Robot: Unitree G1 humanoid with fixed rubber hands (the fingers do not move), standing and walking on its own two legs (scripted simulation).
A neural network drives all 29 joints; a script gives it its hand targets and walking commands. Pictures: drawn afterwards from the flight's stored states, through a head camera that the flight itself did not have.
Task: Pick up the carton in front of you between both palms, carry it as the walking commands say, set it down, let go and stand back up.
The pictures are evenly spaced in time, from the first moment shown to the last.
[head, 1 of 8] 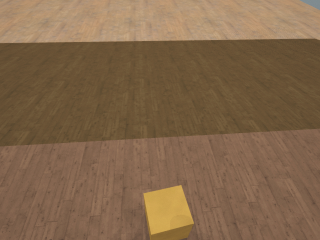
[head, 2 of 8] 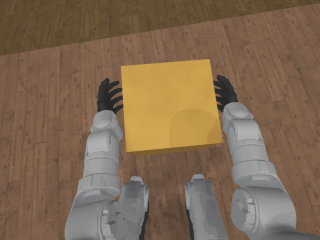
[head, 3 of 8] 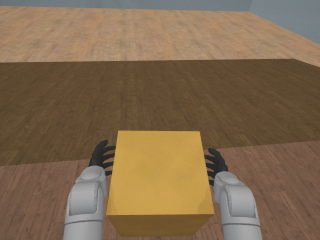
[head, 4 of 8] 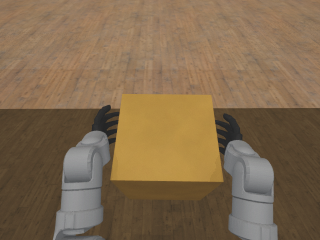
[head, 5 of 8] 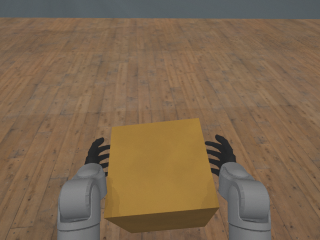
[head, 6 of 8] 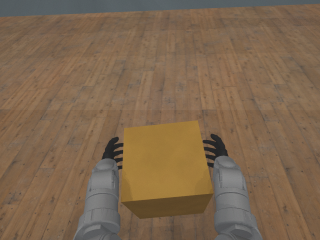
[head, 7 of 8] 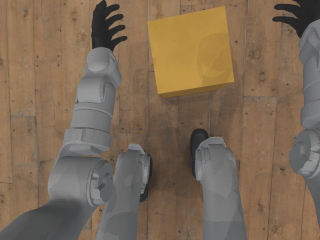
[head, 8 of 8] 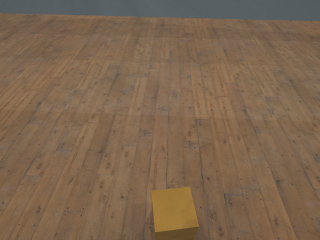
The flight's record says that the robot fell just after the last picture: no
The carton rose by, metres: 0.68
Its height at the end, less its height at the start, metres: -0.49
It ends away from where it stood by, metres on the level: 5.24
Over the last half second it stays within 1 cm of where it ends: yes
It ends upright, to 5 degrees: yes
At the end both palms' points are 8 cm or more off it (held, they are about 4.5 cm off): yes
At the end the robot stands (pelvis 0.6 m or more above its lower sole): yes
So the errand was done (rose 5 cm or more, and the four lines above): yes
